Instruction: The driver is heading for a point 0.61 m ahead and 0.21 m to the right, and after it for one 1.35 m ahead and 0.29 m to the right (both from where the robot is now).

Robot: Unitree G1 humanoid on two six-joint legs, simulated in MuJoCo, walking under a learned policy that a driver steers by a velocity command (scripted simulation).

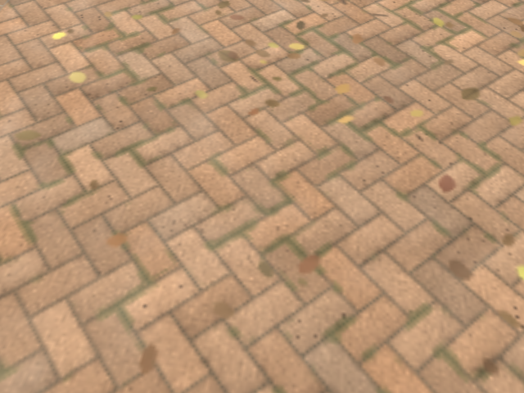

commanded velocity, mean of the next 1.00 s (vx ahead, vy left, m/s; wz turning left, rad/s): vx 0.46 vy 0.00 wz -0.48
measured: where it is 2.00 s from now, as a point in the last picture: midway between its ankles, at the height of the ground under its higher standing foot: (328, 382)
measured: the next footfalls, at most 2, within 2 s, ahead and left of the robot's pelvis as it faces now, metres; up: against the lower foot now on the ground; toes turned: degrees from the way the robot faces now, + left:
right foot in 0.38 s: +0.32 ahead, -0.13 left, +0.00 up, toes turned -18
left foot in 0.92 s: +0.68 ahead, -0.11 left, +0.00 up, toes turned -29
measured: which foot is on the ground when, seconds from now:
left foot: down 0.00-0.36, up 0.38-0.90, down 0.92-1.00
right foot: up 0.00-0.36, down 0.38-0.92, up 0.94-1.00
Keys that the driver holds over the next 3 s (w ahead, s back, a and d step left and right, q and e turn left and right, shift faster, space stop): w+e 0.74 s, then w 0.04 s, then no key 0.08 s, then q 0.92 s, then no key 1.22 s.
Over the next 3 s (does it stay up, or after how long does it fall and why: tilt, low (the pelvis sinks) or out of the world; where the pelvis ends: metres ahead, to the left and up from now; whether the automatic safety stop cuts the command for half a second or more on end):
stays up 0.52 -0.15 0.00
